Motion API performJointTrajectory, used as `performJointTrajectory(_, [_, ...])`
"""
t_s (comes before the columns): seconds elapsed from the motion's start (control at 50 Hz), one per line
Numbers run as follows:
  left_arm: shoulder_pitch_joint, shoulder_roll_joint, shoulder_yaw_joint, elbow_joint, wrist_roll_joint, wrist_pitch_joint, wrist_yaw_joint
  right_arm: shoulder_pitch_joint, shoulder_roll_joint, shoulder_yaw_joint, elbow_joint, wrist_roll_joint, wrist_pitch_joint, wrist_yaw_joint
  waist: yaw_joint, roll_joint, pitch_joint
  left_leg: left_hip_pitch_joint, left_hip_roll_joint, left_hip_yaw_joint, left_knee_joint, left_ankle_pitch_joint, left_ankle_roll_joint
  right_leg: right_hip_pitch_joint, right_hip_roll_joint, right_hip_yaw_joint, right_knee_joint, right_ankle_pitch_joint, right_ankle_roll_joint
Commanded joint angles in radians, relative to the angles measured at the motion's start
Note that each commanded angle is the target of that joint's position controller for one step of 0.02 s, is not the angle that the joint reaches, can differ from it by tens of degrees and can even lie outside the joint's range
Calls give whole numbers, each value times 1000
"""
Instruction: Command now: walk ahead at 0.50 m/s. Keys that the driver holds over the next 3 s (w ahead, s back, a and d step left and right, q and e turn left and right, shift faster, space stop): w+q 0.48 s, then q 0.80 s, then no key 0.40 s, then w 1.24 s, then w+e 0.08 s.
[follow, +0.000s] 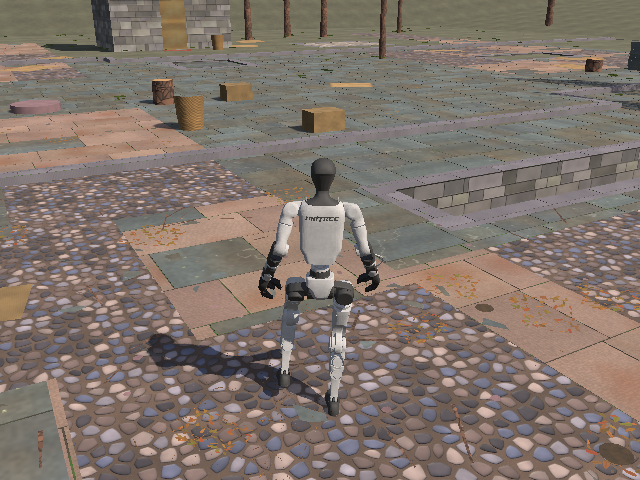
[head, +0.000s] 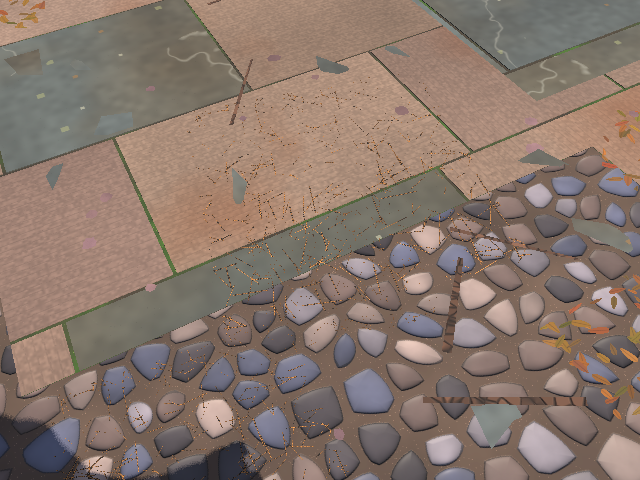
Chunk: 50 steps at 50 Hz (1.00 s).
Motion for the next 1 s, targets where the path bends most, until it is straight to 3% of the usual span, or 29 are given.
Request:
performJointTrajectory(0.02, [-33,151,39,-46,4,-22,14,-9,-47,-9,-40,7,-5,7,-5,-96,-18,12,0,4,-148,197,-1,2,-249,89,-140,291,-127])
performJointTrajectory(0.12, [25,175,45,17,1,-22,17,-133,-31,1,-84,23,-12,34,55,-89,46,-8,-47,10,-340,274,39,111,-302,29,-158,227,-104])
performJointTrajectory(0.2, [33,186,53,48,-8,-1,26,-167,-32,2,-126,18,-16,63,51,-92,47,-50,-80,33,-399,130,90,264,-353,-3,-70,405,-78])
performJointTrajectory(0.24, [4,212,59,42,-7,11,37,-103,-59,-12,-128,12,-11,67,7,-127,-19,74,-140,96,-396,25,125,285,-344,-39,55,747,-48])
performJointTrajectory(0.26, [-7,223,61,37,-6,21,44,-13,-92,-30,-113,10,-7,64,-44,-138,-83,199,-182,128,-396,-7,148,277,-326,-62,189,908,-29])
performJointTrajectory(0.28, [-19,217,56,30,-7,27,52,130,-138,-56,-83,11,-4,54,-123,-114,-162,420,-210,123,-440,49,183,185,-287,-103,398,915,5])
performJointTrajectory(0.3, [10,175,36,6,16,17,60,278,-224,-80,-66,12,5,37,-166,22,-281,731,-28,-150,-437,121,257,-61,-232,-125,724,558,47])
performJointTrajectory(0.32, [132,53,-3,-19,29,-12,34,272,-264,-82,-71,17,-5,43,-59,243,-392,1058,183,-707,-547,-71,453,-488,-8,-4,1031,-387,106])
performJointTrajectory(0.34, [26,153,13,-15,-2,-45,15,298,-166,-62,-75,22,-2,39,-144,118,-404,1086,165,-737,-633,-191,415,-593,-56,137,1096,-383,86])
performJointTrajectory(0.36, [-70,180,19,-52,-35,-64,5,247,-140,-54,-83,16,-1,32,-145,70,-255,970,139,-592,-656,-158,373,-652,-101,123,1067,-292,72])
performJointTrajectory(0.38, [-111,167,14,-62,-24,-74,10,185,-136,-52,-100,15,2,28,-112,-40,-169,821,104,-497,-668,-66,349,-629,-142,107,987,-220,69])
performJointTrajectory(0.4, [-128,170,21,-65,0,-74,16,134,-116,-46,-115,11,4,25,-78,-71,-106,695,70,-425,-687,51,338,-583,-167,97,904,-182,80])
performJointTrajectory(0.42, [-108,169,25,-68,7,-65,17,110,-103,-39,-130,-2,5,21,-43,-41,-96,617,48,-388,-710,128,340,-521,-183,102,872,-157,90])
performJointTrajectory(0.46, [-71,149,23,-63,15,-45,21,91,-103,-40,-135,3,4,14,-14,-9,-81,532,24,-333,-738,215,350,-484,-191,83,794,-146,124])
performJointTrajectory(0.52, [-138,116,11,-83,22,-27,33,97,-143,-51,-124,4,9,-5,-20,-1,-33,411,-29,-221,-729,427,323,-452,-160,40,610,-32,173])
performJointTrajectory(0.56, [-197,91,2,-90,23,-30,33,115,-152,-57,-109,13,26,-19,-43,20,-55,372,-93,-152,-673,495,263,-365,-110,23,445,116,181])
performJointTrajectory(0.64, [-287,107,9,-108,3,-31,20,173,-146,-60,-86,23,63,-37,-82,59,-102,443,-88,-242,-589,354,207,-296,-43,51,253,231,171])
performJointTrajectory(0.7, [-237,151,32,-95,7,-40,15,130,-128,-60,-106,17,76,-47,-38,86,-114,529,-68,-353,-471,300,175,-252,-57,98,165,186,130])
performJointTrajectory(0.72, [-184,157,38,-82,14,-47,18,96,-113,-56,-121,18,78,-48,-1,80,-132,521,-101,-347,-393,270,147,-170,-79,87,93,272,106])
performJointTrajectory(0.74, [-118,199,46,-80,32,-51,25,101,-65,-41,-145,6,73,-44,16,4,-231,452,-160,-297,-211,125,105,31,-211,174,113,481,48])
performJointTrajectory(0.76, [-102,231,46,-93,52,-38,34,267,5,-21,-135,-10,68,-39,-60,-244,-329,221,-290,-193,49,-543,43,313,-467,429,187,912,-101])
performJointTrajectory(0.78, [-62,224,54,-71,23,-15,30,375,-77,-26,-128,11,67,-30,-68,-356,-432,101,-249,-146,249,-622,13,377,-608,671,159,707,-223])
performJointTrajectory(0.8, [-110,162,41,-99,12,-3,34,309,-154,-50,-107,23,83,-33,-39,-215,-345,58,-198,-141,334,-525,-22,291,-532,593,119,477,-193])
performJointTrajectory(0.82, [-148,125,28,-108,14,13,39,210,-176,-61,-122,23,104,-39,-19,-147,-257,36,-174,-100,348,-444,-39,197,-462,451,99,335,-141])
performJointTrajectory(0.84, [-188,112,19,-112,17,26,41,169,-169,-65,-130,21,124,-45,-25,-123,-192,48,-152,-85,335,-399,-51,92,-409,367,69,255,-118])
performJointTrajectory(0.88, [-234,134,24,-99,26,39,46,163,-115,-56,-146,21,144,-47,-51,-174,-102,131,-132,-32,256,-338,-54,-86,-330,223,2,192,-103])
performJointTrajectory(0.92, [-230,135,29,-84,29,41,49,169,-75,-48,-151,18,142,-48,-49,-199,-110,166,-131,2,173,-322,-55,-90,-322,154,-18,232,-124])
performJointTrajectory(1.0, [-236,163,44,-65,16,49,54,108,-63,-39,-181,8,137,-37,-29,-181,-156,217,-82,13,11,-261,-39,-50,-383,109,-27,243,-159])
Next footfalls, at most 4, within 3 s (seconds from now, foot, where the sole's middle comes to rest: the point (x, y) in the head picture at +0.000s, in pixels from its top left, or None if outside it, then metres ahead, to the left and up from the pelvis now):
0.28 left None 0.34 0.16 -0.78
0.74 right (332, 410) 0.63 0.06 -0.78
1.18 left None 0.43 0.23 -0.78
1.60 right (331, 427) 0.59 0.06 -0.78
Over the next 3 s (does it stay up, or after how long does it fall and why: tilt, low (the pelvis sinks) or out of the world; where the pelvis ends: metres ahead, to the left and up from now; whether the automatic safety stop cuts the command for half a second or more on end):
stays up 0.85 0.58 -0.02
